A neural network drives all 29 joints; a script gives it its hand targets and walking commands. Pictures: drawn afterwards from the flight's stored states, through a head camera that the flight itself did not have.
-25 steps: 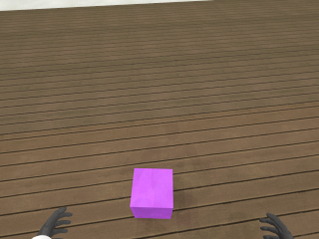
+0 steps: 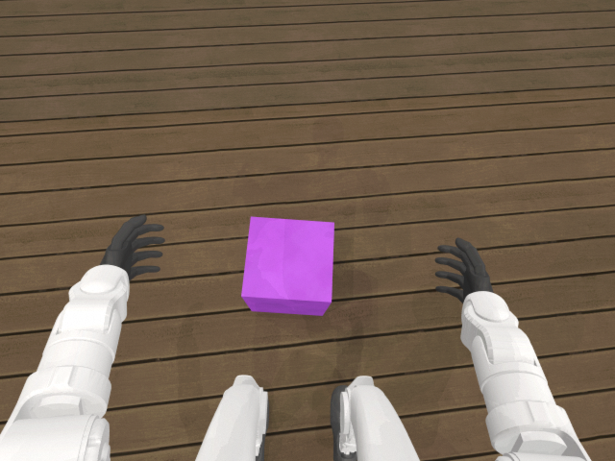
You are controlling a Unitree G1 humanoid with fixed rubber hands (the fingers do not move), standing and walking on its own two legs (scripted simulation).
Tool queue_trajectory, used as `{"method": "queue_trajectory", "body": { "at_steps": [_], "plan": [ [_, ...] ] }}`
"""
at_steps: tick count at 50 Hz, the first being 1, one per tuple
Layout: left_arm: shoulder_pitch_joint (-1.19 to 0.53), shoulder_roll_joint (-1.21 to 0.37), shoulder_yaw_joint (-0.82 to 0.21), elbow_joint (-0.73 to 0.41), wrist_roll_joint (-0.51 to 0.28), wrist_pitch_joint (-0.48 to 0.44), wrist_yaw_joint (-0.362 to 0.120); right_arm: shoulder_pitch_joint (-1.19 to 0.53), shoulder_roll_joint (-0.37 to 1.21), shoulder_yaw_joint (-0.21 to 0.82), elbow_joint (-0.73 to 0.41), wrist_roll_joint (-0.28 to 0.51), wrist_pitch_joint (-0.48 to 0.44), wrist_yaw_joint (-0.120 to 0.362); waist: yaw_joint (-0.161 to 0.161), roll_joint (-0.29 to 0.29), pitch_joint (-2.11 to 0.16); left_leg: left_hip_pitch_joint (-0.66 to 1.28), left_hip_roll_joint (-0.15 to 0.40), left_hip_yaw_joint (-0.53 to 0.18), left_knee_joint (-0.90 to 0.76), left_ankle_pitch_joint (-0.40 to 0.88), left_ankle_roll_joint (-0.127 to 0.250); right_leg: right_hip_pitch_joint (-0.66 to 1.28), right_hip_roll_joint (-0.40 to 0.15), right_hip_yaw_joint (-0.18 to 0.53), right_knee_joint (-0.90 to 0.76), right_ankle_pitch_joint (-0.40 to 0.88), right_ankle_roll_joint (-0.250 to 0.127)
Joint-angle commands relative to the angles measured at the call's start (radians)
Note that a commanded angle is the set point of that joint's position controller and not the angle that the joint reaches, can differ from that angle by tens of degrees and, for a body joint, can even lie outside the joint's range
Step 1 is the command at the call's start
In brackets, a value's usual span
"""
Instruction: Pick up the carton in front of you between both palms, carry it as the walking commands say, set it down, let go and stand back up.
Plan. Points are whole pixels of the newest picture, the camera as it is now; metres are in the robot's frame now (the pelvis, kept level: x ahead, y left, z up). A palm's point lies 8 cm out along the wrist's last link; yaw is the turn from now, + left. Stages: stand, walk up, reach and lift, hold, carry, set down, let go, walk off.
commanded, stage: reach and lift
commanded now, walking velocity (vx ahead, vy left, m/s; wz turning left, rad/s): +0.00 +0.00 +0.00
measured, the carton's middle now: (289, 270) +0.49 +0.03 -0.57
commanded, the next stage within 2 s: none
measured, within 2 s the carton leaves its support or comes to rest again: neither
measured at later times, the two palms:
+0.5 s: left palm (178, 187) +0.52 +0.22 -0.15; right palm (406, 208) +0.50 -0.16 -0.15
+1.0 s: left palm (206, 247) +0.49 +0.22 -0.39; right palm (376, 256) +0.48 -0.17 -0.40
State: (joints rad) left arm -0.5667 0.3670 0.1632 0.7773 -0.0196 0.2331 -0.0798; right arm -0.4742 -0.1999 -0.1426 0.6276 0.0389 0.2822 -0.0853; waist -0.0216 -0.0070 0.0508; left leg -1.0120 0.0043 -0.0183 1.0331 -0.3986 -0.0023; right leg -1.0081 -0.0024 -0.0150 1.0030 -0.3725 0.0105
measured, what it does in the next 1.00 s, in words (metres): lowers itself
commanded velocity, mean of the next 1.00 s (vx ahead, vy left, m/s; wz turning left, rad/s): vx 0.00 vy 0.00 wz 0.00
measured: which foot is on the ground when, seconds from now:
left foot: down 0.00-1.00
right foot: down 0.00-1.00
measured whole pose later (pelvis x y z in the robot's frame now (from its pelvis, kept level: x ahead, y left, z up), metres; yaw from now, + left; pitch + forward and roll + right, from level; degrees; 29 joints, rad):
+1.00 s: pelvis -0.05 +0.00 -0.24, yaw -1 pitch +47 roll -2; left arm -1.36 0.43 0.14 1.05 -0.15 0.10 0.03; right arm -1.27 -0.26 -0.21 0.90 0.14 0.12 -0.17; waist 0.01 -0.01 0.12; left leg -2.16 -0.02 -0.04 1.90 -0.55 -0.01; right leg -2.15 0.03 0.01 1.87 -0.53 0.04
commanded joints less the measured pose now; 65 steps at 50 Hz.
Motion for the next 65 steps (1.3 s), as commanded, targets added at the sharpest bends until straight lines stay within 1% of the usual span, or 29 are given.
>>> {"method": "queue_trajectory", "body": {
  "at_steps": [1, 3, 7, 9, 10, 11, 12, 14, 15, 17, 21, 23, 24, 25, 33, 34, 35, 36, 40, 42, 43, 44, 47, 48, 51, 56, 62, 64, 65],
  "plan": [
    [-0.297, 0.200, 0.062, -0.063, 0.002, -0.002, 0.010, -0.245, -0.116, -0.046, -0.049, 0.020, -0.009, -0.013, 0.022, 0.049, -0.667, 0.208, -0.047, 0.009, -0.113, 0.229, -0.013, 0.244, 0.036, -0.001, -0.064, 0.216, 0.040],
    [-0.489, 0.152, -0.002, 0.000, -0.028, 0.013, 0.016, -0.452, -0.129, -0.085, -0.037, 0.026, -0.007, -0.020, -0.010, 0.127, -0.680, 0.254, -0.033, -0.001, -0.080, 0.164, -0.028, 0.089, 0.029, -0.011, -0.061, 0.124, 0.037],
    [-0.645, 0.157, 0.026, 0.081, -0.024, -0.004, 0.030, -0.606, -0.179, -0.115, 0.058, -0.008, -0.020, -0.026, -0.042, 0.086, -0.831, 0.234, -0.031, -0.001, -0.067, 0.138, -0.030, 0.075, 0.059, -0.035, -0.025, 0.111, 0.036],
    [-0.771, 0.174, 0.046, 0.077, -0.021, -0.018, 0.047, -0.671, -0.130, -0.108, 0.120, 0.042, -0.045, -0.015, 0.024, 0.119, -0.846, 0.222, -0.041, -0.009, -0.067, 0.209, -0.037, -0.062, 0.053, -0.030, -0.006, 0.093, 0.040],
    [-0.737, 0.142, 0.039, 0.137, -0.044, -0.030, 0.043, -0.698, -0.115, -0.125, 0.120, 0.014, -0.053, -0.024, -0.033, 0.075, -0.850, 0.111, -0.048, 0.004, -0.076, 0.204, -0.028, 0.048, 0.060, -0.025, -0.010, 0.154, 0.024],
    [-0.807, 0.158, 0.083, 0.143, -0.010, -0.040, 0.037, -0.760, -0.122, -0.149, 0.139, -0.012, -0.061, -0.031, 0.027, 0.066, -0.860, 0.109, -0.051, -0.003, -0.053, 0.233, -0.021, -0.003, 0.059, -0.013, -0.008, 0.158, 0.039],
    [-0.800, 0.121, 0.062, 0.173, -0.007, -0.049, 0.026, -0.737, -0.120, -0.144, 0.160, -0.028, -0.069, -0.032, -0.014, 0.056, -0.877, 0.131, -0.039, -0.001, -0.061, 0.187, -0.029, -0.008, 0.058, -0.027, -0.017, 0.115, 0.047],
    [-0.866, 0.109, 0.131, 0.203, 0.041, -0.061, 0.027, -0.818, -0.132, -0.197, 0.148, -0.058, -0.086, -0.031, 0.020, 0.041, -0.931, 0.098, -0.055, 0.008, -0.052, 0.249, -0.027, -0.048, 0.072, -0.033, -0.015, 0.128, 0.053],
    [-0.896, 0.106, 0.085, 0.143, 0.056, -0.064, 0.027, -0.851, -0.168, -0.246, 0.096, -0.039, -0.098, -0.024, -0.014, 0.142, -1.011, 0.221, -0.054, 0.000, -0.061, 0.245, -0.037, -0.071, 0.068, -0.043, -0.014, 0.139, 0.041],
    [-0.917, 0.176, 0.187, 0.196, 0.070, -0.080, 0.038, -0.877, -0.102, -0.193, 0.147, -0.057, -0.103, -0.021, 0.037, 0.029, -1.028, 0.213, -0.048, -0.025, -0.055, 0.365, -0.016, -0.097, 0.077, -0.023, -0.009, 0.224, 0.045],
    [-1.023, 0.081, 0.148, 0.126, 0.068, -0.095, 0.042, -0.992, -0.132, -0.260, 0.106, -0.094, -0.129, -0.014, 0.003, 0.059, -1.057, 0.151, -0.065, 0.003, -0.026, 0.374, -0.030, -0.119, 0.087, -0.065, 0.023, 0.245, 0.048],
    [-0.945, 0.075, 0.199, 0.171, 0.091, -0.116, 0.030, -0.927, -0.057, -0.224, 0.136, -0.080, -0.138, -0.019, 0.059, 0.020, -1.047, 0.024, -0.064, 0.029, 0.006, 0.449, -0.025, -0.045, 0.078, -0.011, 0.032, 0.372, 0.048],
    [-0.939, 0.016, 0.164, 0.177, 0.073, -0.120, 0.029, -0.852, -0.011, -0.268, 0.224, -0.118, -0.150, -0.013, -0.033, 0.007, -1.013, -0.018, -0.064, 0.001, 0.007, 0.495, -0.020, -0.081, 0.088, -0.036, 0.072, 0.416, 0.043],
    [-0.903, 0.067, 0.218, 0.155, 0.121, -0.135, 0.027, -0.887, -0.016, -0.258, 0.169, -0.117, -0.157, -0.017, 0.081, 0.070, -1.011, -0.012, -0.061, 0.014, 0.032, 0.529, -0.021, -0.083, 0.076, -0.001, 0.081, 0.425, 0.034],
    [-0.829, 0.031, 0.229, 0.193, 0.114, -0.167, 0.044, -0.800, -0.004, -0.253, 0.194, -0.147, -0.206, -0.031, 0.014, 0.045, -0.974, -0.270, -0.073, 0.004, 0.258, 0.514, -0.034, -0.353, 0.089, -0.019, 0.313, 0.399, 0.036],
    [-0.798, 0.022, 0.239, 0.207, 0.083, -0.177, 0.046, -0.817, 0.025, -0.190, 0.174, -0.117, -0.207, -0.036, 0.071, -0.010, -1.013, -0.362, -0.074, 0.019, 0.307, 0.518, -0.030, -0.304, 0.083, 0.010, 0.359, 0.455, 0.041],
    [-0.883, 0.070, 0.195, 0.159, 0.092, -0.181, 0.059, -0.820, -0.022, -0.276, 0.132, -0.125, -0.221, -0.049, -0.015, 0.023, -1.094, -0.316, -0.082, 0.005, 0.355, 0.517, -0.021, -0.328, 0.099, -0.009, 0.387, 0.448, 0.045],
    [-0.847, 0.003, 0.177, 0.159, 0.065, -0.178, 0.060, -0.866, -0.092, -0.244, 0.121, -0.129, -0.224, -0.044, 0.041, 0.064, -1.056, -0.304, -0.072, 0.012, 0.398, 0.541, -0.044, -0.415, 0.087, -0.017, 0.445, 0.424, 0.041],
    [-0.924, 0.158, 0.083, 0.092, -0.039, -0.189, 0.085, -0.926, -0.090, -0.094, 0.033, 0.021, -0.227, -0.060, 0.036, -0.003, -1.404, -0.330, -0.057, 0.011, 0.552, 0.565, -0.025, -0.219, 0.081, 0.002, 0.611, 0.582, 0.044],
    [-0.984, 0.154, 0.054, 0.151, -0.074, -0.177, 0.106, -0.932, -0.138, -0.105, 0.205, 0.041, -0.194, -0.078, 0.059, 0.066, -1.167, -0.444, -0.068, 0.053, 0.590, 0.345, -0.026, -0.429, 0.092, -0.008, 0.629, 0.324, 0.044],
    [-0.977, 0.141, 0.052, 0.156, -0.114, -0.170, 0.102, -0.966, -0.071, -0.041, 0.134, 0.075, -0.195, -0.076, 0.043, -0.028, -1.157, -0.547, -0.069, 0.058, 0.598, 0.300, -0.029, -0.336, 0.082, -0.031, 0.676, 0.374, 0.043],
    [-0.979, 0.173, 0.048, 0.111, -0.086, -0.170, 0.102, -0.955, -0.115, -0.064, 0.163, 0.071, -0.186, -0.080, 0.071, 0.033, -1.164, -0.563, -0.062, 0.060, 0.614, 0.289, -0.026, -0.332, 0.079, -0.010, 0.697, 0.357, 0.046],
    [-1.102, 0.195, -0.016, 0.119, -0.147, -0.151, 0.110, -1.043, -0.167, -0.085, 0.120, 0.080, -0.186, -0.096, 0.008, 0.032, -1.199, -0.480, -0.049, 0.048, 0.698, 0.280, -0.026, -0.429, 0.074, -0.048, 0.760, 0.271, 0.045],
    [-1.051, 0.183, -0.038, 0.134, -0.134, -0.144, 0.113, -1.017, -0.175, -0.097, 0.169, 0.108, -0.179, -0.090, 0.048, 0.092, -1.227, -0.505, -0.054, 0.055, 0.722, 0.298, -0.034, -0.467, 0.080, -0.029, 0.780, 0.289, 0.033],
    [-1.123, 0.277, -0.005, 0.174, -0.149, -0.146, 0.130, -1.153, -0.200, -0.042, 0.108, 0.107, -0.177, -0.102, 0.056, -0.027, -1.205, -0.580, -0.046, 0.046, 0.785, 0.179, -0.014, -0.417, 0.064, -0.028, 0.838, 0.210, 0.055],
    [-1.228, 0.213, -0.097, 0.309, -0.188, -0.143, 0.128, -1.192, -0.177, -0.024, 0.354, 0.165, -0.182, -0.087, 0.024, 0.061, -0.953, -0.613, -0.010, 0.018, 0.834, -0.009, -0.015, -0.585, 0.038, -0.057, 0.914, 0.000, 0.038],
    [-1.308, 0.239, -0.133, 0.400, -0.209, -0.173, 0.132, -1.274, -0.242, -0.030, 0.427, 0.155, -0.226, -0.084, -0.021, 0.060, -0.880, -0.691, 0.000, 0.000, 0.944, 0.052, -0.033, -0.645, 0.042, -0.032, 1.001, 0.065, 0.035],
    [-1.285, 0.265, -0.115, 0.378, -0.185, -0.198, 0.141, -1.296, -0.204, -0.019, 0.419, 0.194, -0.230, -0.082, 0.057, 0.100, -0.906, -0.617, -0.008, 0.006, 0.947, 0.103, -0.028, -0.665, 0.047, -0.040, 1.040, 0.095, 0.042],
    [-1.396, 0.243, -0.156, 0.343, -0.227, -0.195, 0.143, -1.377, -0.238, 0.021, 0.402, 0.196, -0.229, -0.081, 0.018, 0.064, -0.977, -0.497, -0.007, -0.011, 0.974, 0.196, -0.023, -0.665, 0.032, -0.039, 1.037, 0.124, 0.042]
  ]
}}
